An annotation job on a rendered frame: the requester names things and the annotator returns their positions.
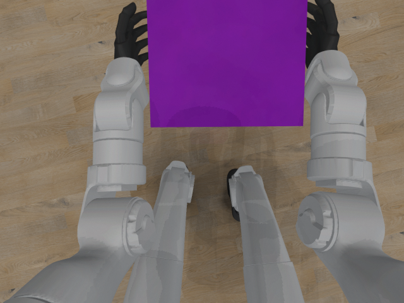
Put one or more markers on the robot right upper arm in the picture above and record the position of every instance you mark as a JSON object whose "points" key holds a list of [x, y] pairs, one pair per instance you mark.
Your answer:
{"points": [[346, 231]]}

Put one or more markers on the right robot forearm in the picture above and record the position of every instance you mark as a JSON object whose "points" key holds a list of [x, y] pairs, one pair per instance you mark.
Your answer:
{"points": [[338, 127]]}

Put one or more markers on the robot left upper arm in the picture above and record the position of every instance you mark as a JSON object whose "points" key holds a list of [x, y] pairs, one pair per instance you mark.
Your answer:
{"points": [[112, 233]]}

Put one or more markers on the right robot shin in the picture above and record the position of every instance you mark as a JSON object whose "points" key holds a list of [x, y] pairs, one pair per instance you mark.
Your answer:
{"points": [[246, 168]]}

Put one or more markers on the carton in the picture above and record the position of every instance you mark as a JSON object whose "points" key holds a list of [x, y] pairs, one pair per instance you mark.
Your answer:
{"points": [[226, 63]]}

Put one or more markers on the right robot hand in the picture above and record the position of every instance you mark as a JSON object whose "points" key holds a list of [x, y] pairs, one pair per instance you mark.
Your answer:
{"points": [[323, 29]]}

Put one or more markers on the left robot hand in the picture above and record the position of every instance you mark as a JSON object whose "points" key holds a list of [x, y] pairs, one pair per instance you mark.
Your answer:
{"points": [[126, 35]]}

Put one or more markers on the right robot thigh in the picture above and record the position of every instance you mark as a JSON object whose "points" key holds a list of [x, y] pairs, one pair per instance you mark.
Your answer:
{"points": [[269, 275]]}

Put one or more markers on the left robot forearm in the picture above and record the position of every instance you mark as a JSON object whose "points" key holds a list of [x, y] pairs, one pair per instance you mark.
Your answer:
{"points": [[118, 132]]}

